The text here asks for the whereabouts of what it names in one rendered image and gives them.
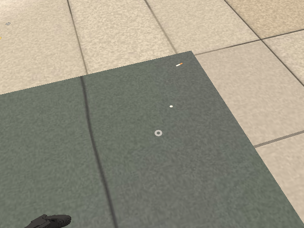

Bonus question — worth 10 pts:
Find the left robot hand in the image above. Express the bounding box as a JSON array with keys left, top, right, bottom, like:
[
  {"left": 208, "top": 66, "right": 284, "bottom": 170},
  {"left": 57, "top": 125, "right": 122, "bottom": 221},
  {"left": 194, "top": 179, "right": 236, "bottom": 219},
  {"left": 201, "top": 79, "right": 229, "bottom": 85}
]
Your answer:
[{"left": 24, "top": 214, "right": 71, "bottom": 228}]

